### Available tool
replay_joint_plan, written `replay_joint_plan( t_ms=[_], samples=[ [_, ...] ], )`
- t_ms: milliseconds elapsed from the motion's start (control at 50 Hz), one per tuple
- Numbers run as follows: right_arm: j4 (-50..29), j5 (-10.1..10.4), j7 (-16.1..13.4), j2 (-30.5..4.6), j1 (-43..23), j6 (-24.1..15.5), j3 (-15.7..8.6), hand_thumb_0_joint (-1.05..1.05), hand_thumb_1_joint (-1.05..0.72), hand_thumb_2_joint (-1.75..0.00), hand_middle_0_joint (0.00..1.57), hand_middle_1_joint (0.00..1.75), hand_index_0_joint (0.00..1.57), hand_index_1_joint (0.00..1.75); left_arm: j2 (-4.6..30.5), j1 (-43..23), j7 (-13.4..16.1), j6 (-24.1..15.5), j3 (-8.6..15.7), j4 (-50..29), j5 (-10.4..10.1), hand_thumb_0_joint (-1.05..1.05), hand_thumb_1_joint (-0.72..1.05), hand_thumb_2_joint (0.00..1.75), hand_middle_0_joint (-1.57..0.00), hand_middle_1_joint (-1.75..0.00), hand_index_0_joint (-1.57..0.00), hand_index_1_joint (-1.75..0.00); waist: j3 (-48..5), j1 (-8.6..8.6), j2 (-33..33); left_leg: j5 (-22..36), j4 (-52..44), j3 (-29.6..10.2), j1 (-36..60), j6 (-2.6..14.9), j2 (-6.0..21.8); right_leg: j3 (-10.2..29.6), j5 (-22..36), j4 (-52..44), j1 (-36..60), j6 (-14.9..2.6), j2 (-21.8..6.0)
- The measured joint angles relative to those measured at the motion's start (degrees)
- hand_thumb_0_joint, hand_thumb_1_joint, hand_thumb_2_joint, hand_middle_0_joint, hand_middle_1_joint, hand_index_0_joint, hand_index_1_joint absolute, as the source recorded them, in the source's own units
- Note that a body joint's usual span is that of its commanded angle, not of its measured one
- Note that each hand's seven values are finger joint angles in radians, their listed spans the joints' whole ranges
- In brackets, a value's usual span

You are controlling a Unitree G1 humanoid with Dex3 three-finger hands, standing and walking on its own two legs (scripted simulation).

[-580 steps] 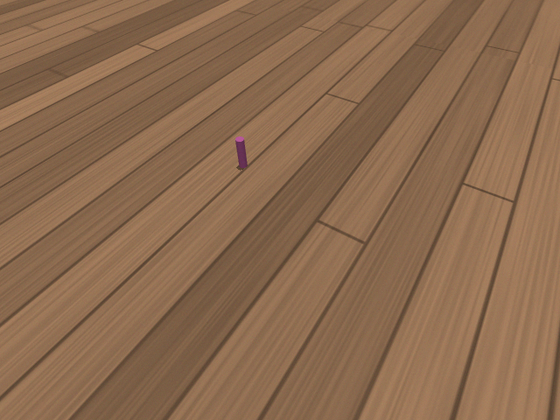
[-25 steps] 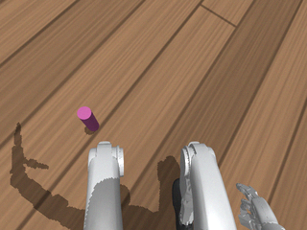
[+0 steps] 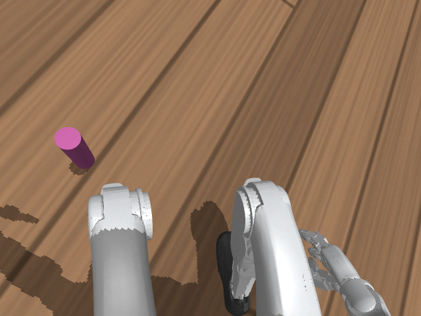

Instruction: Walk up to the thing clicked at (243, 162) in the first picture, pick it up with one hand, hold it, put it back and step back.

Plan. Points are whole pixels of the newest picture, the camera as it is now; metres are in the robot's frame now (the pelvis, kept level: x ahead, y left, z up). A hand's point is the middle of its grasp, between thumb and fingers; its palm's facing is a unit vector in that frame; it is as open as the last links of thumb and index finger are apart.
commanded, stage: approach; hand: left
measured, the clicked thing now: (77, 150) +0.42 +0.26 -0.23
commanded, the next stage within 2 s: close in in 0.14 s
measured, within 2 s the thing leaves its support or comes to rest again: neither
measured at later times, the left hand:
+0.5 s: hand (54, 154) +0.40 +0.29 -0.19, palm faces +0.15 -0.98 +0.10, open 17.6 cm
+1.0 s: hand (77, 151) +0.41 +0.26 -0.20, palm faces +0.19 -0.98 +0.05, open 17.4 cm
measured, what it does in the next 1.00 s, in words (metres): stands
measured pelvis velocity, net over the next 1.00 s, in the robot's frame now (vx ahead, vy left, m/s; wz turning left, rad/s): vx -0.02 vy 0.03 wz -0.12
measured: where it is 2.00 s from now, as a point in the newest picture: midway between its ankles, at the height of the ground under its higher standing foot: (179, 296)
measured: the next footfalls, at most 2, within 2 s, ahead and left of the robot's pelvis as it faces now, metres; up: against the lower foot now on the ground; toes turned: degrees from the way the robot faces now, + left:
none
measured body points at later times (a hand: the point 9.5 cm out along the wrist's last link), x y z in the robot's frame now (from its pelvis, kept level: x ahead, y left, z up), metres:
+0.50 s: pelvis -0.01 +0.02 -0.04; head +0.21 +0.18 +0.32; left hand +0.39 +0.35 -0.19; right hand +0.18 -0.23 -0.08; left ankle +0.08 +0.14 -0.29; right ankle +0.11 -0.13 -0.29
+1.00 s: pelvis -0.02 +0.03 -0.04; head +0.20 +0.20 +0.31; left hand +0.40 +0.31 -0.20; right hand +0.13 -0.23 -0.06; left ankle +0.08 +0.14 -0.29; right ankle +0.11 -0.13 -0.29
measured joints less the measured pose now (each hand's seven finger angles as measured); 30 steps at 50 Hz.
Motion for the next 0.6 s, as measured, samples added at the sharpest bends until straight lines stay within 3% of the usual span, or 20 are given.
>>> replay_joint_plan(
  t_ms=[80, 200, 280, 340, 380, 460, 600],
  samples=[
    [-0.8, -1.9, 0.4, 0.1, -2.7, 1.3, 2.6, 0.01, -0.91, -0.9, 0.21, 0.3, 0.2, 0.3, 0.1, 0.0, 1.1, -3.6, -0.1, 1.4, 0.9, -0.02, -0.49, 0.03, -0.07, -0.07, -0.05, -0.08, 2.9, -1.29, -2.3, -0.7, 3.4, -1.6, -0.7, -0.36, -0.4, -0.8, -0.3, 2.4, -0.3, -0.03, 0.5],
    [-0.7, -5.1, 0.8, 0.5, -5.9, 3.6, 5.4, 0.01, -0.91, -0.91, 0.21, 0.3, 0.2, 0.3, 0.6, 0.3, 4.2, -6.8, -1.7, 0.5, 3.7, -0.02, -0.49, 0.05, -0.07, -0.08, -0.04, -0.1, 6.7, -1.62, -4.1, -1.5, 6.8, -3.3, -1.1, 0.04, -0.7, -2.0, -0.5, 4.2, 0.4, -0.57, 1.0],
    [-0.3, -6.2, 1.5, 0.7, -6.8, 4.5, 6.6, 0.0, -0.92, -0.91, 0.21, 0.3, 0.2, 0.3, -1.1, 0.3, 6.6, -9.2, -6.5, 0.8, 2.4, -0.02, -0.5, 0.05, -0.07, -0.09, -0.04, -0.1, 7.5, -1.45, -3.9, -1.7, 8.2, -3.8, -1.3, 0.76, -0.8, -2.5, -0.6, 4.6, 1.0, -0.78, 1.1],
    [-0.6, -6.7, 2.0, 0.8, -7.6, 5.0, 8.0, 0.0, -0.93, -0.91, 0.21, 0.3, 0.2, 0.3, -2.8, 0.2, 8.4, -11.0, -9.6, 2.8, 2.6, -0.02, -0.53, 0.04, -0.06, -0.09, -0.04, -0.1, 8.0, -2.06, -3.6, -1.7, 9.1, -4.3, -1.3, 1.39, -0.8, -2.8, -0.6, 4.7, 1.7, -0.45, 1.2],
    [-1.4, -7.1, 2.4, 1.0, -8.1, 5.4, 9.0, 0.0, -0.93, -0.91, 0.21, 0.3, 0.2, 0.3, -3.7, 0.5, 10.2, -12.1, -10.4, 4.0, 3.3, -0.02, -0.55, 0.03, -0.06, -0.08, -0.05, -0.09, 8.4, -2.67, -3.7, -1.7, 9.7, -4.8, -1.1, 1.66, -0.7, -3.2, -0.4, 4.7, 2.1, -0.26, 1.5],
    [-2.8, -8.3, 3.4, 1.1, -8.8, 6.1, 10.7, 0.0, -0.93, -0.91, 0.21, 0.3, 0.2, 0.3, -5.2, 0.9, 15.1, -15.3, -9.5, 4.5, 4.6, -0.02, -0.58, 0.02, -0.07, -0.09, -0.06, -0.09, 9.8, -3.45, -4.8, -1.5, 10.9, -6.0, -0.4, 1.73, -0.7, -4.1, 0.5, 4.9, 3.1, -0.19, 1.9],
    [-3.8, -10.1, 4.8, 0.9, -8.5, 7.4, 12.2, 0.0, -0.93, -0.91, 0.21, 0.3, 0.2, 0.3, -5.2, 1.2, 23.9, -19.7, -10.3, 3.9, 7.9, -0.02, -0.58, 0.02, -0.06, -0.08, -0.06, -0.08, 11.3, -3.45, -6.4, -0.2, 11.8, -7.4, 0.2, 1.89, -1.1, -5.2, 1.7, 4.7, 4.4, -0.42, 2.3]
  ],
)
